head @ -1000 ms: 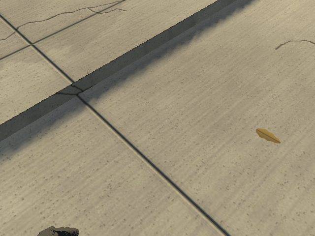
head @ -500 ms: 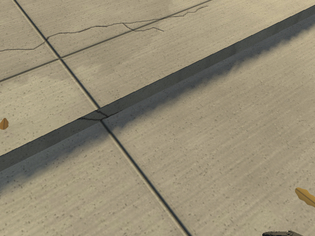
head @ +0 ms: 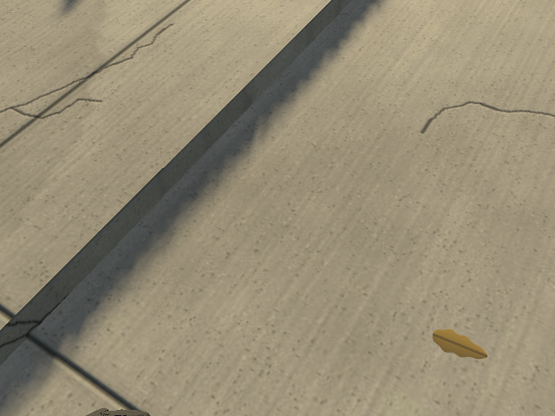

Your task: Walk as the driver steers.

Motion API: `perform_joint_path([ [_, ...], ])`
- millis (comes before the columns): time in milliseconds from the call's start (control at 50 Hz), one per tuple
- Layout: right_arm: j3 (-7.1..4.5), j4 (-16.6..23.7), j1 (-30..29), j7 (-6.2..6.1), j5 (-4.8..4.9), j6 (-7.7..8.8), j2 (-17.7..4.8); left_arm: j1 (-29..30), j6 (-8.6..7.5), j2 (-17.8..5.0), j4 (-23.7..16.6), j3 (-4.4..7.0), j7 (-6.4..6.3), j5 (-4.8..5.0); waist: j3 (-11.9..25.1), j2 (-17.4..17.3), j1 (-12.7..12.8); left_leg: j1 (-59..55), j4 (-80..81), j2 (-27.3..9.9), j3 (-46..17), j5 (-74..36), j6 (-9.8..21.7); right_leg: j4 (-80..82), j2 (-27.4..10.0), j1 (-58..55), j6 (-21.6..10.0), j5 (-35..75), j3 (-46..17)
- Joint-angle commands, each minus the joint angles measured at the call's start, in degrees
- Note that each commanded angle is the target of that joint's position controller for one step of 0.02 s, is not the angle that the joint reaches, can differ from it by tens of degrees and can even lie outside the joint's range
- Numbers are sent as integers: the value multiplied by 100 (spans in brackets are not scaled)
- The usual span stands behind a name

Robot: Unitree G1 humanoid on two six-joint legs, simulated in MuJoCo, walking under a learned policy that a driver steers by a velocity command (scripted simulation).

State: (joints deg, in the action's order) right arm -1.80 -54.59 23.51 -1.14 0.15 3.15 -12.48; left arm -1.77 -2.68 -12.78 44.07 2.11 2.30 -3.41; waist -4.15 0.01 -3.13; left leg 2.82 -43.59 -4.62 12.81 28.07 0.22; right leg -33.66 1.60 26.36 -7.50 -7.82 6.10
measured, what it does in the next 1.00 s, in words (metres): steps on the spot, turning left: left foot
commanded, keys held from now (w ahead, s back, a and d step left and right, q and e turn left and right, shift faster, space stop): q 1.00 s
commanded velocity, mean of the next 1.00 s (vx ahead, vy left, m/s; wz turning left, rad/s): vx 0.07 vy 0.00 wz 0.43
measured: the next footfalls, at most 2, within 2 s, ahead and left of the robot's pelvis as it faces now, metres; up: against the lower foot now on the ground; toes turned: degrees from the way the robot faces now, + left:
left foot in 0.50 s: +0.12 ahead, +0.13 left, +0.00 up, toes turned +19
right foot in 1.02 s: +0.18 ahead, -0.06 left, +0.00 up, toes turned +37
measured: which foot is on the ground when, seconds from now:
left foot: up 0.00-0.48, down 0.50-1.00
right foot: down 0.00-0.50, up 0.52-1.00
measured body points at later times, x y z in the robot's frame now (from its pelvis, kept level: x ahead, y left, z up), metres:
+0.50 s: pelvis +0.09 +0.03 +0.01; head +0.11 +0.05 +0.46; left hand +0.11 +0.30 -0.14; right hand +0.25 -0.20 -0.11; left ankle +0.09 +0.11 -0.72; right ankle +0.10 -0.06 -0.72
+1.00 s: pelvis +0.09 +0.01 +0.02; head +0.12 +0.03 +0.47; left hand +0.07 +0.32 -0.09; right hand +0.32 -0.18 -0.10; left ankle +0.09 +0.11 -0.72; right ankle +0.14 -0.09 -0.71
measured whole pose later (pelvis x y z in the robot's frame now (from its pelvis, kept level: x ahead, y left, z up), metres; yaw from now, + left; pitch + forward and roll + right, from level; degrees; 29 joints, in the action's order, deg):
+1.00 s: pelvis +0.09 +0.01 +0.02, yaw +32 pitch +1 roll +0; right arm -5.1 -44.9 12.3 0.7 -1.0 -3.0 -16.8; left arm -8.5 1.9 -15.0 43.4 2.6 -2.3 -0.1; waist -3.1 -1.4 -2.0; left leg 18.1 -26.7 8.0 -10.8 8.8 3.0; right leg -36.0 2.6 17.6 0.6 -22.3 -3.2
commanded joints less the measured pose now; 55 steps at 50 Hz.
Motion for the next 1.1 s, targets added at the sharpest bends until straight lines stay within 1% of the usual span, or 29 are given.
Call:
perform_joint_path([
  [20, -157, 345, 250, -58, 169, -49, -757, -2260, 2, -1349, 289, 402, -242, 293, 2525, 101, 949, 2587, -3508, 492, -1748, 369, 123, 676, -2633, -4273, -1361, 5741, -2618],
  [40, -105, 434, -53, -39, 177, -25, -525, -1709, -21, -1033, 311, 280, -279, 303, 1622, 415, 708, 2753, -3143, 305, -1738, 115, 143, 968, -2443, -3475, -1100, 5330, -1900],
  [60, -113, 329, -68, -47, 77, -41, -505, -1337, -28, -616, 314, 155, -287, 283, 909, 146, 465, 2684, -2610, 105, -1622, -124, 134, 1295, -2121, -2706, -707, 4625, -1487],
  [80, -150, 243, -34, -36, -65, -130, -514, -1101, -48, -419, 318, 83, -317, 311, 571, 221, 292, 2463, -2257, 35, -1583, -342, 106, 1505, -1884, -2183, -461, 4257, -1145],
  [100, -159, 130, 224, -11, -159, -237, -439, -984, -56, -373, 309, 55, -336, 297, 569, 316, 155, 2024, -2194, 102, -1476, -557, 58, 1632, -1763, -1754, -337, 4197, -829],
  [160, -214, 137, 325, 54, -129, -387, -288, -950, -152, -632, 306, 110, -348, 261, 762, 343, -40, 1857, -2163, 282, -1316, -934, -23, 1728, -1692, -1500, -394, 4335, -340],
  [180, -233, 180, 223, 60, -130, -418, -283, -923, -153, -623, 300, 111, -360, 256, 733, 418, -41, 1981, -2061, 275, -1276, -1065, -37, 1750, -1662, -1484, -400, 4099, -205],
  [260, -237, 480, -462, 110, -194, -527, -277, -1020, -35, -533, 355, 97, -443, 242, 499, 704, 122, 2321, -1058, 115, -1135, -1471, -76, 1808, -1607, -1529, -393, 2675, 120],
  [360, -228, 801, -919, 196, -208, -599, -328, -1257, 123, -767, 412, 199, -442, 186, 506, 644, 330, 2134, -242, 157, -891, -1085, 52, 1603, -1991, -1737, -514, 1771, 41],
  [440, -260, 1025, -1004, 229, -166, -581, -383, -1228, 259, -956, 390, 296, -432, 179, 453, 614, 366, 1837, 467, 245, -765, -553, 240, 1132, -2222, -1843, -366, 1281, -60],
  [460, -256, 1046, -915, 224, -157, -530, -353, -1200, 295, -1004, 394, 322, -438, 192, 477, 483, 268, 1511, 1021, 307, -727, -882, 304, 813, -2154, -1760, -178, 1088, 63],
  [480, -279, 1026, -758, 199, -167, -446, -453, -1335, 332, -994, 443, 342, -431, 167, 563, 124, 172, 1049, 1727, 306, -969, -1572, 396, 275, -1950, -1565, 155, 565, 233],
  [500, -416, 1021, -540, 128, -239, -348, -1054, -1505, 371, -737, 343, 294, -391, 150, 660, -1191, 192, 506, 2484, -668, -2425, -2972, 655, -1199, -1322, -862, 567, -655, 696],
  [520, -602, 1005, -252, 95, -144, -352, -1732, -1049, 434, -420, -63, 196, -429, 244, 549, -2078, -2, 245, 2623, -1873, -4258, -5103, 1771, -2271, -90, 567, 898, -3155, 422],
  [540, -598, 895, 50, 69, -69, -384, -1530, -858, 517, -616, -28, 209, -448, 196, 744, -946, -115, 97, 2496, -1760, -3839, -5112, 2045, -3083, -263, 662, 942, -3060, -370],
  [560, -526, 940, -274, 33, -56, -421, -1296, -862, 525, -582, 1, 218, -424, 255, 584, -702, 61, 302, 2458, -1415, -3352, -4743, 1933, -3274, -323, 732, 944, -2603, -545],
  [580, -464, 1045, -757, 8, -72, -474, -1114, -857, 472, -572, 38, 217, -408, 299, 413, -506, 248, 485, 2524, -1013, -2973, -4262, 1643, -3067, -412, 728, 927, -2070, -683],
  [620, -390, 1226, -1239, -5, -19, -492, -885, -955, 443, -746, 87, 270, -380, 151, 574, -604, 383, 383, 2467, -622, -2656, -4498, 1400, -2998, -351, 622, 940, -1537, -667],
  [640, -389, 1234, -1175, 22, -13, -474, -906, -1027, 464, -737, 96, 277, -365, 146, 739, -506, 384, 315, 2420, -598, -2634, -4695, 1395, -3048, -291, 542, 962, -1466, -676],
  [680, -431, 1204, -1018, 57, -19, -426, -1054, -1031, 506, -653, 50, 257, -363, 201, 833, -366, 351, 219, 2414, -566, -2717, -4533, 1389, -2832, -272, 524, 1016, -1420, -724],
  [760, -470, 1189, -842, 56, -74, -449, -1189, -778, 567, -658, -113, 237, -410, 222, 683, -604, 184, 248, 2544, -538, -3153, -3400, 1417, -2125, -242, 577, 1069, -1493, -814],
  [880, -526, 1274, -944, 121, -139, -507, -1327, -624, 492, -694, -312, 204, -442, 276, 678, -656, 111, 621, 2501, -458, -3737, -2766, 1410, -1317, -63, 40, 966, -1600, -899],
  [960, -548, 1316, -1191, 176, -136, -548, -1346, -888, 403, -734, -370, 183, -475, 340, 755, -743, 226, 831, 2357, -339, -4143, -3048, 1212, -461, 140, -696, 798, -1663, -915],
  [1000, -542, 1349, -1463, 182, -69, -583, -1310, -1335, 337, -695, -285, 167, -516, 347, 734, -674, 513, 1236, 2175, -58, -4141, -2673, 864, 837, 207, -1560, 689, -1046, -853],
  [1020, -498, 1391, -1485, 157, -12, -578, -1153, -1497, 294, -909, -261, 215, -564, 291, 698, -345, 567, 1722, 1861, 280, -3908, -1867, 524, 1673, -241, -2099, 580, -907, -1242],
  [1040, -395, 1402, -1082, 136, -8, -557, -686, -1383, 293, -1397, -370, 291, -608, 198, 770, 887, 291, 2361, 612, 1000, -2917, -291, 172, 2231, -1748, -2552, 256, -1327, -2661],
  [1060, -483, 1403, -1141, 82, -110, -555, -1016, -885, 336, -1733, -544, 360, -559, 150, 377, 1338, 287, 2954, -456, 1534, -1936, 472, 46, 2397, -2491, -1694, -409, -801, -3517],
  [1080, -554, 1354, -1195, 92, -227, -562, -1302, -845, 335, -1367, -586, 282, -520, 151, 282, 759, 219, 2684, -1342, 1104, -2086, 288, 11, 2221, -2390, -1363, -592, -176, -3174],
  [1100, -578, 1232, -1061, 144, -207, -584, -1276, -557, 322, -1030, -630, 183, -491, 207, 218, 526, 40, 2573, -1757, 1065, -2064, -41, -1, 2073, -1986, -1238, -467, 212, -2517],
])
